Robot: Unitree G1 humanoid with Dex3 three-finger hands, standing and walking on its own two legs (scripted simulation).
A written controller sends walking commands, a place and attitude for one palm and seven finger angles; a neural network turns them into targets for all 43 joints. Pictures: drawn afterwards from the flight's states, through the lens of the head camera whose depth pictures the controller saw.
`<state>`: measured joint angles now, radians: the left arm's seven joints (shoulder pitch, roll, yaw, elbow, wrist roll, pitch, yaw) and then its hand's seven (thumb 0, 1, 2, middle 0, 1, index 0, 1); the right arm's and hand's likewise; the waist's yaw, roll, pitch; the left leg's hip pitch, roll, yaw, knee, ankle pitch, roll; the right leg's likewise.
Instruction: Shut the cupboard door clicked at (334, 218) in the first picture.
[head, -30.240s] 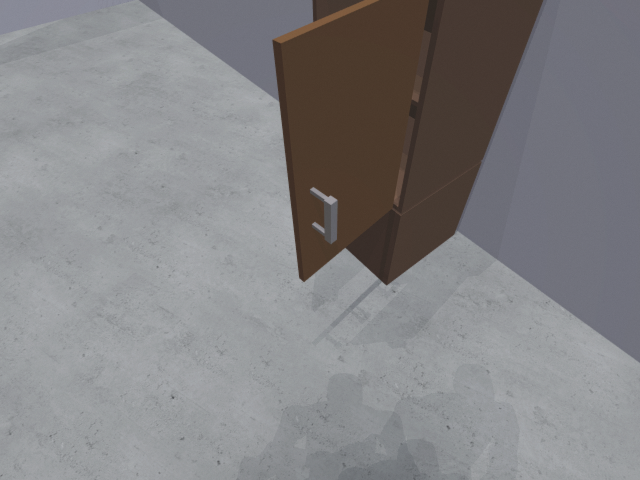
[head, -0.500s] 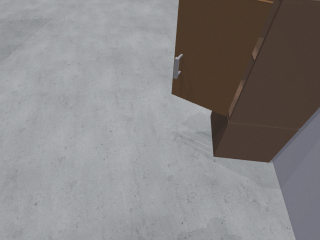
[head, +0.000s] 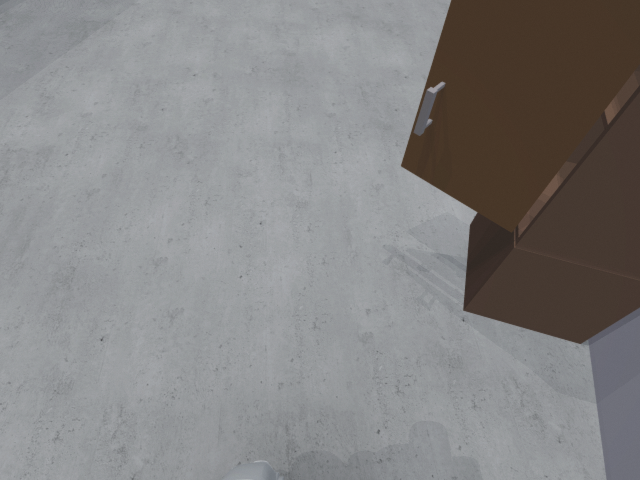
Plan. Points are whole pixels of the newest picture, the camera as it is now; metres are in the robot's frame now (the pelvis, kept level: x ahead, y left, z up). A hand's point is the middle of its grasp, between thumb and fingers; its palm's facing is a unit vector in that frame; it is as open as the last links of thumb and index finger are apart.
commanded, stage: walk to a spot facing it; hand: left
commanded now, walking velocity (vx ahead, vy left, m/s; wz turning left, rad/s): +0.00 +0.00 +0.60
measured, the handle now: (429, 108) +0.92 -0.24 -0.09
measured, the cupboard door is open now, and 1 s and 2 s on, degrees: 65 65 65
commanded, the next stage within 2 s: turn to face it in 0.76 s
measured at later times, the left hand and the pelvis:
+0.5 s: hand out of the picture +0.04 +0.18 -0.13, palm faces +0.33 -0.90 -0.28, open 7.3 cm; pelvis +0.05 -0.04 +0.03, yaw +20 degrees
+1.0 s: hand out of the picture +0.11 +0.27 -0.15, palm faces +0.61 -0.76 -0.24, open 7.4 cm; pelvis +0.20 +0.09 +0.02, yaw +35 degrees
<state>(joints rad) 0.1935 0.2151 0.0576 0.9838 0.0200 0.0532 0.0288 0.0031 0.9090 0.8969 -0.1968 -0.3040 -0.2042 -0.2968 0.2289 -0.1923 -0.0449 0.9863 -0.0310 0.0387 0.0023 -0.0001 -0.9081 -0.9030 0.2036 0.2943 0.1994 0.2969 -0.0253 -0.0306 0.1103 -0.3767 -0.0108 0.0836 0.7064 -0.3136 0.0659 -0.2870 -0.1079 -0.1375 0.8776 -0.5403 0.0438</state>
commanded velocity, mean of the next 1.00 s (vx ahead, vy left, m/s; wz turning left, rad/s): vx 0.22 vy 0.00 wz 0.38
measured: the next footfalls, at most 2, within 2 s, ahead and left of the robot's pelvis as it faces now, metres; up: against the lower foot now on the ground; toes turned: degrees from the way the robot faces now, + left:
right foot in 0.36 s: +0.08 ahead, -0.15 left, +0.00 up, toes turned +12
left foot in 0.78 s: +0.18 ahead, +0.18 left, +0.00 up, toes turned +39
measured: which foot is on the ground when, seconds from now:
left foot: down 0.00-0.34, up 0.36-0.76, down 0.78-1.00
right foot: up 0.00-0.34, down 0.36-0.78, up 0.80-1.00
